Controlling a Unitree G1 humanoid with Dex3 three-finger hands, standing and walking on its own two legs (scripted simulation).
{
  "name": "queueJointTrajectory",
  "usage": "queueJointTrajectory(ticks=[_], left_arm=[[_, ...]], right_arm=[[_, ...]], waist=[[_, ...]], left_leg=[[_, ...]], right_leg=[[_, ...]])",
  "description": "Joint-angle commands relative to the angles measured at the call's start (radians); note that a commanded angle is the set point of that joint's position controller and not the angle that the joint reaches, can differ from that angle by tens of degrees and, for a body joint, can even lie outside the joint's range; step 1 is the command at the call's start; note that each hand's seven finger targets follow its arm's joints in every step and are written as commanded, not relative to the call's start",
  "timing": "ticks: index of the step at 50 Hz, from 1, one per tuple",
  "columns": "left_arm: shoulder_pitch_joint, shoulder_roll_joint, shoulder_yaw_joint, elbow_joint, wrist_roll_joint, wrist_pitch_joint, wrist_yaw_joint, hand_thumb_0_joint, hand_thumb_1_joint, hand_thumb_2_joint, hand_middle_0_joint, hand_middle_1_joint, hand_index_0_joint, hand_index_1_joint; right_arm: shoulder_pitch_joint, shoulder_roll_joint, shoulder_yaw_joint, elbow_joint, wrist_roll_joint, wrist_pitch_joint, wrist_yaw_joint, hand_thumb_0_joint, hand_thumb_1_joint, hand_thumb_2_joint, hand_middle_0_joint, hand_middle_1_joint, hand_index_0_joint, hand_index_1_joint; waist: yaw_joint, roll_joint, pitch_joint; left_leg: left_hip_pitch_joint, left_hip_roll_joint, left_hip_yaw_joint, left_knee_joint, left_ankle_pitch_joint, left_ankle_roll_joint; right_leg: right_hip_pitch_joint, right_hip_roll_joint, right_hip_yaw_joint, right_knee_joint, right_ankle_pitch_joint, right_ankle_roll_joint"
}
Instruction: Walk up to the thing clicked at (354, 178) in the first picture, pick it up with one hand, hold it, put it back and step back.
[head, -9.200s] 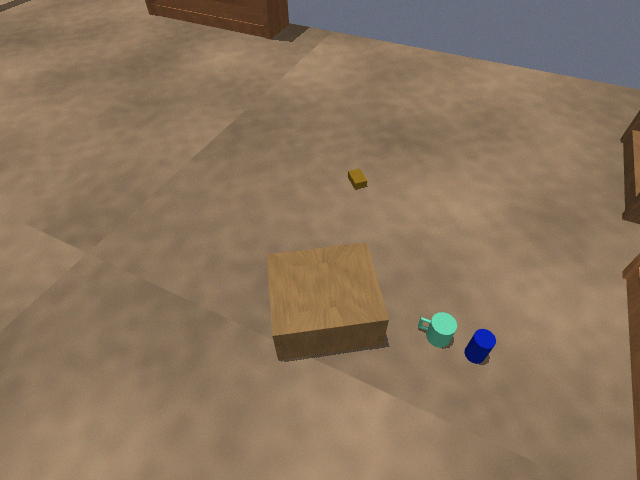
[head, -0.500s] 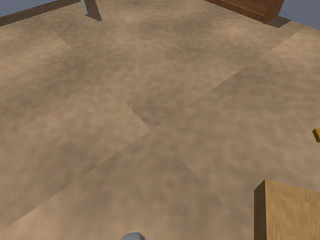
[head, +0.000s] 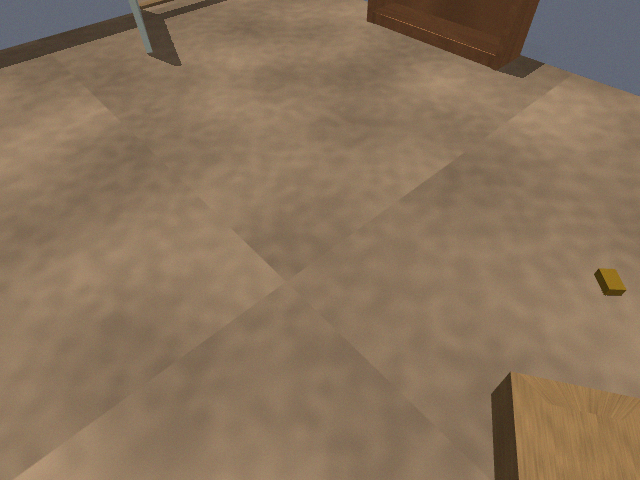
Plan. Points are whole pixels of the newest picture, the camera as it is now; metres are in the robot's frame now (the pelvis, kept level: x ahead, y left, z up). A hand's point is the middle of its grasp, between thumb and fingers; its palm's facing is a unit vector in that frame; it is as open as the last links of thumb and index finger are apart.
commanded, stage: walk up
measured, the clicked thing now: (609, 281) +0.88 -1.04 -0.75
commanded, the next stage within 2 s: stand in 0.44 s
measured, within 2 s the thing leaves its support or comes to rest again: neither
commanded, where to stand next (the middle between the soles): +0.08 +0.01 m, yaw +3 degrees
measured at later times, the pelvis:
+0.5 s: pelvis +0.01 +0.00 +0.01, yaw -1 degrees
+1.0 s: pelvis +0.00 +0.01 +0.01, yaw +0 degrees
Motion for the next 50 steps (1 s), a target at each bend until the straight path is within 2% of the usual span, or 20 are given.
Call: queueJointTrajectory(ticks=[1, 3, 8, 12, 14, 21, 22, 23, 25, 27, 30, 33, 34, 41, 44, 48, 50], left_arm=[[-0.037, 0.225, 0.043, -0.045, -0.006, -0.021, 0.019, 0.0, 0.9, 0.9, -0.2, -0.3, -0.2, -0.3], [-0.046, 0.22, 0.04, -0.038, -0.008, -0.018, 0.02, 0.0, 0.9, 0.9, -0.2, -0.3, -0.2, -0.3], [-0.08, 0.213, 0.032, -0.017, -0.007, -0.011, 0.018, 0.0, 0.9, 0.9, -0.2, -0.3, -0.2, -0.3], [-0.071, 0.22, 0.033, 0.002, -0.002, -0.012, 0.017, 0.0, 0.9, 0.9, -0.2, -0.3, -0.2, -0.3], [-0.084, 0.226, 0.035, 0.002, -0.001, -0.014, 0.018, 0.0, 0.9, 0.9, -0.2, -0.3, -0.2, -0.3], [-0.104, 0.22, 0.035, 0.006, 0.002, -0.015, 0.018, 0.0, 0.9, 0.9, -0.2, -0.3, -0.2, -0.3], [-0.113, 0.225, 0.035, 0.014, 0.002, -0.015, 0.02, 0.0, 0.9, 0.9, -0.2, -0.3, -0.2, -0.3], [-0.099, 0.219, 0.036, 0.019, -0.001, -0.015, 0.021, 0.0, 0.9, 0.9, -0.2, -0.3, -0.2, -0.3], [-0.082, 0.216, 0.037, 0.028, -0.002, -0.014, 0.021, 0.0, 0.9, 0.9, -0.2, -0.3, -0.2, -0.3], [-0.086, 0.223, 0.038, 0.033, -0.002, -0.013, 0.022, 0.0, 0.9, 0.9, -0.2, -0.3, -0.2, -0.3], [-0.085, 0.216, 0.037, 0.034, 0.0, -0.014, 0.022, 0.0, 0.9, 0.9, -0.2, -0.3, -0.2, -0.3], [-0.087, 0.216, 0.036, 0.039, 0.002, -0.011, 0.022, 0.0, 0.9, 0.9, -0.2, -0.3, -0.2, -0.3], [-0.087, 0.219, 0.037, 0.038, 0.003, -0.012, 0.023, 0.0, 0.9, 0.9, -0.2, -0.3, -0.2, -0.3], [-0.076, 0.216, 0.034, 0.042, 0.005, -0.013, 0.022, 0.0, 0.9, 0.9, -0.2, -0.3, -0.2, -0.3], [-0.081, 0.217, 0.034, 0.04, 0.005, -0.012, 0.023, 0.0, 0.9, 0.9, -0.2, -0.3, -0.2, -0.3], [-0.066, 0.208, 0.033, 0.039, 0.006, -0.011, 0.021, 0.0, 0.9, 0.9, -0.2, -0.3, -0.2, -0.3], [-0.063, 0.213, 0.034, 0.04, 0.008, -0.011, 0.02, 0.0, 0.9, 0.9, -0.2, -0.3, -0.2, -0.3]], right_arm=[[-0.062, -0.211, -0.047, -0.061, 0.004, -0.027, -0.021, 0.0, -0.9, -0.9, 0.2, 0.3, 0.2, 0.3], [-0.067, -0.215, -0.05, -0.054, 0.004, -0.025, -0.023, 0.0, -0.9, -0.9, 0.2, 0.3, 0.2, 0.3], [-0.097, -0.213, -0.054, -0.041, 0.002, -0.017, -0.024, 0.0, -0.9, -0.9, 0.2, 0.3, 0.2, 0.3], [-0.118, -0.209, -0.054, -0.039, 0.004, -0.016, -0.022, 0.0, -0.9, -0.9, 0.2, 0.3, 0.2, 0.3], [-0.111, -0.201, -0.055, -0.035, 0.004, -0.013, -0.021, 0.0, -0.9, -0.9, 0.2, 0.3, 0.2, 0.3], [-0.122, -0.194, -0.055, -0.026, 0.001, -0.008, -0.018, 0.0, -0.9, -0.9, 0.2, 0.3, 0.2, 0.3], [-0.147, -0.188, -0.051, -0.021, 0.003, -0.005, -0.02, 0.0, -0.9, -0.9, 0.2, 0.3, 0.2, 0.3], [-0.151, -0.195, -0.051, -0.022, 0.005, -0.004, -0.02, 0.0, -0.9, -0.9, 0.2, 0.3, 0.2, 0.3], [-0.156, -0.193, -0.051, -0.015, 0.005, -0.004, -0.022, 0.0, -0.9, -0.9, 0.2, 0.3, 0.2, 0.3], [-0.151, -0.188, -0.05, -0.007, 0.006, -0.002, -0.023, 0.0, -0.9, -0.9, 0.2, 0.3, 0.2, 0.3], [-0.151, -0.188, -0.049, 0.001, 0.005, -0.002, -0.022, 0.0, -0.9, -0.9, 0.2, 0.3, 0.2, 0.3], [-0.159, -0.182, -0.047, 0.009, 0.005, 0.001, -0.022, 0.0, -0.9, -0.9, 0.2, 0.3, 0.2, 0.3], [-0.159, -0.185, -0.048, 0.011, 0.003, 0.001, -0.022, 0.0, -0.9, -0.9, 0.2, 0.3, 0.2, 0.3], [-0.16, -0.184, -0.049, 0.018, 0.001, 0.001, -0.02, 0.0, -0.9, -0.9, 0.2, 0.3, 0.2, 0.3], [-0.148, -0.18, -0.048, 0.023, 0.001, 0.003, -0.019, 0.0, -0.9, -0.9, 0.2, 0.3, 0.2, 0.3], [-0.159, -0.189, -0.052, 0.021, 0.001, 0.004, -0.017, 0.0, -0.9, -0.9, 0.2, 0.3, 0.2, 0.3], [-0.144, -0.186, -0.051, 0.022, -0.001, 0.001, -0.017, 0.0, -0.9, -0.9, 0.2, 0.3, 0.2, 0.3]], waist=[[0.017, 0.028, -0.135], [0.015, 0.037, -0.152], [0.009, 0.046, -0.093], [0.012, 0.02, -0.098], [0.003, -0.016, -0.097], [-0.002, -0.03, -0.077], [0.001, -0.007, -0.068], [0.008, 0.002, -0.08], [0.013, -0.003, -0.101], [0.008, -0.007, -0.119], [0.008, 0.011, -0.144], [0.007, 0.013, -0.127], [0.008, 0.005, -0.134], [0.008, 0.013, -0.106], [0.003, 0.012, -0.083], [0.012, 0.023, -0.082], [0.007, 0.02, -0.083]], left_leg=[[0.102, 0.087, -0.068, -0.06, 0.258, 0.084], [0.13, 0.095, -0.068, -0.068, 0.29, 0.087], [0.106, 0.1, -0.076, -0.118, 0.198, 0.085], [0.142, 0.095, -0.061, -0.117, 0.204, 0.083], [0.16, 0.083, -0.041, -0.104, 0.205, 0.074], [0.171, 0.075, -0.038, -0.13, 0.148, 0.064], [0.152, 0.095, -0.074, -0.157, 0.233, 0.053], [0.149, 0.096, -0.072, -0.154, 0.269, 0.054], [0.192, 0.097, -0.067, -0.152, 0.298, 0.05], [0.195, 0.093, -0.07, -0.165, 0.271, 0.047], [0.2, 0.097, -0.068, -0.166, 0.283, 0.046], [0.191, 0.093, -0.072, -0.185, 0.226, 0.044], [0.201, 0.096, -0.072, -0.179, 0.247, 0.045], [0.187, 0.096, -0.08, -0.191, 0.214, 0.045], [0.161, 0.091, -0.083, -0.207, 0.154, 0.044], [0.153, 0.093, -0.09, -0.215, 0.113, 0.05], [0.145, 0.093, -0.091, -0.22, 0.133, 0.051]], right_leg=[[0.037, -0.102, 0.069, -0.079, 0.325, -0.049], [0.036, -0.1, 0.063, -0.075, 0.336, -0.046], [0.017, -0.092, 0.063, -0.101, 0.263, -0.041], [0.021, -0.1, 0.07, -0.129, 0.295, -0.038], [0.009, -0.11, 0.086, -0.149, 0.308, -0.041], [-0.005, -0.111, 0.093, -0.197, 0.255, -0.036], [0.014, -0.12, 0.078, -0.196, 0.336, -0.022], [0.047, -0.123, 0.072, -0.193, 0.377, -0.016], [0.046, -0.124, 0.073, -0.194, 0.401, -0.015], [0.064, -0.122, 0.064, -0.204, 0.372, -0.015], [0.086, -0.129, 0.063, -0.215, 0.384, -0.014], [0.069, -0.126, 0.061, -0.229, 0.326, -0.012], [0.074, -0.13, 0.062, -0.225, 0.342, -0.014], [0.052, -0.132, 0.058, -0.245, 0.301, -0.011], [0.038, -0.132, 0.062, -0.261, 0.245, -0.008], [0.038, -0.13, 0.057, -0.266, 0.203, -0.009], [0.048, -0.133, 0.056, -0.26, 0.225, -0.009]])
